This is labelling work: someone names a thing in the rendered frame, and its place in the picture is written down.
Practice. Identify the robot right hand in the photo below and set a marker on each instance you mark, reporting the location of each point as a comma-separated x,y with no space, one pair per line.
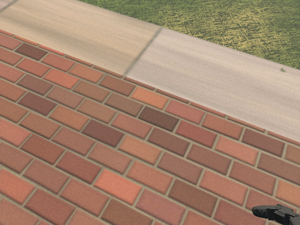
280,213

